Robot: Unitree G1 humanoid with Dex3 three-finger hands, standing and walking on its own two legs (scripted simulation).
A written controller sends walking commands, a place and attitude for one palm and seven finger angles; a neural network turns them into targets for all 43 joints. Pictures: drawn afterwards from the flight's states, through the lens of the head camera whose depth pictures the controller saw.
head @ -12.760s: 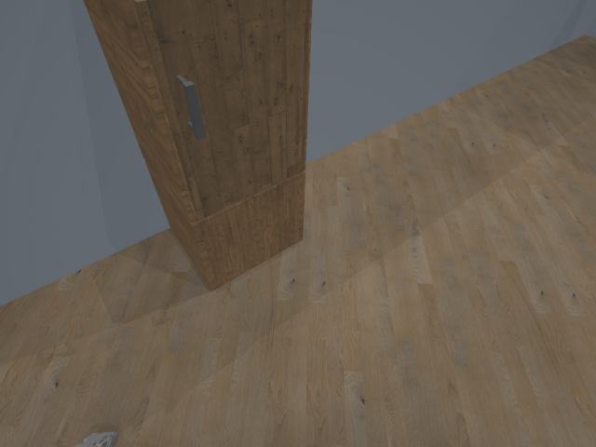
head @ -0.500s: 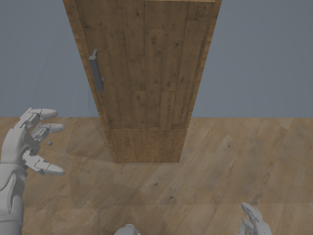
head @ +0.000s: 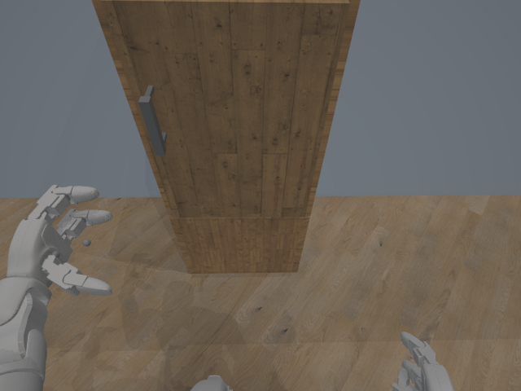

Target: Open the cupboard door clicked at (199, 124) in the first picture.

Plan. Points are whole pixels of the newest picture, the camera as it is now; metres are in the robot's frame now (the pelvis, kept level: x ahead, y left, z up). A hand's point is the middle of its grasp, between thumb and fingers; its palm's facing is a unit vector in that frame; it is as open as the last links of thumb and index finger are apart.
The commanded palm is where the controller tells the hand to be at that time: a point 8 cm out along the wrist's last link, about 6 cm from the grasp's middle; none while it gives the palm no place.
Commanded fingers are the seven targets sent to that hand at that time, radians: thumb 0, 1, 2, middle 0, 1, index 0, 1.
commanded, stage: move the hooked fingers beside the handle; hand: left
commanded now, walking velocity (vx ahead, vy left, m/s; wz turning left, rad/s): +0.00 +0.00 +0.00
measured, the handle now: (155, 121) +0.59 +0.27 +0.07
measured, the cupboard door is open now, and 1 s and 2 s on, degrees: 0 0 0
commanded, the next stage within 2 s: none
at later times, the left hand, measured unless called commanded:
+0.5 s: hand (100, 202) +0.36 +0.29 +0.08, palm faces +0.08 -1.00 +0.02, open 14.0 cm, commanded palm +0.34 +0.33 +0.08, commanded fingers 0.00 -0.50 0.30 -0.30 -1.20 -0.30 -1.20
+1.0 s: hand (111, 170) +0.43 +0.30 +0.08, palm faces +0.09 -1.00 +0.02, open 14.0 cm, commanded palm +0.42 +0.34 +0.08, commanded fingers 0.00 -0.50 0.30 -0.30 -1.20 -0.30 -1.20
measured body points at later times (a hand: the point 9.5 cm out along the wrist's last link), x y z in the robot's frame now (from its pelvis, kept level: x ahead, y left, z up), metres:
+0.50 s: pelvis -0.01 +0.01 -0.01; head +0.05 +0.02 +0.44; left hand +0.35 +0.34 +0.08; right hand +0.10 -0.26 -0.10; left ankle +0.06 +0.13 -0.70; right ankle -0.03 -0.11 -0.70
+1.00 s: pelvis -0.01 +0.02 -0.02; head +0.07 +0.04 +0.42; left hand +0.42 +0.35 +0.08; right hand +0.04 -0.26 -0.12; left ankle +0.06 +0.13 -0.70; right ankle -0.03 -0.11 -0.70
